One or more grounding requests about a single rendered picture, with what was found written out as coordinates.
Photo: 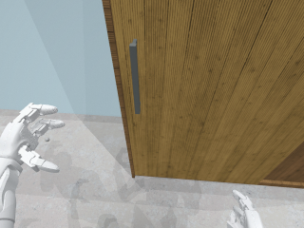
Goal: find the handle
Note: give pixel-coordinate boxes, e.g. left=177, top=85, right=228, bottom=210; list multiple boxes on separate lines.
left=129, top=39, right=141, bottom=114

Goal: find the wardrobe door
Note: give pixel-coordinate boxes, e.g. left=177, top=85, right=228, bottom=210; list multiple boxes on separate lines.
left=110, top=0, right=304, bottom=185
left=264, top=142, right=304, bottom=182

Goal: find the robot right hand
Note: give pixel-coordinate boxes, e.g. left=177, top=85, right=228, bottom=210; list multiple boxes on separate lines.
left=227, top=189, right=264, bottom=228

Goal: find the robot left forearm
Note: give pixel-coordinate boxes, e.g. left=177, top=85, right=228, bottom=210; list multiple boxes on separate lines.
left=0, top=157, right=23, bottom=228

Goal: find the robot left hand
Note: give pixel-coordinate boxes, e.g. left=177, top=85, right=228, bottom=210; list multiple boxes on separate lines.
left=0, top=103, right=66, bottom=173

